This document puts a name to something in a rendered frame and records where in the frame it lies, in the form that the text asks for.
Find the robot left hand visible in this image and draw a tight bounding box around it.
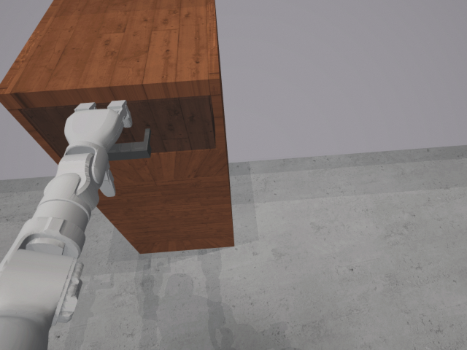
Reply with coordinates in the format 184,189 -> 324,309
64,100 -> 132,197

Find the handle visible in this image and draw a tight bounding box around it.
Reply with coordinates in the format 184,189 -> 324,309
107,128 -> 151,161

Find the robot left forearm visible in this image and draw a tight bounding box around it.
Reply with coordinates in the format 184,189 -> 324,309
0,141 -> 109,280

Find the drawer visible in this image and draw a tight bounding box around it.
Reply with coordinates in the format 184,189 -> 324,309
22,95 -> 215,157

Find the left robot upper arm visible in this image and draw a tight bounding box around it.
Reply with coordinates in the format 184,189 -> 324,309
0,249 -> 84,350

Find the cabinet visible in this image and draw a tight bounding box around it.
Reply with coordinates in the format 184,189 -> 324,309
0,0 -> 234,254

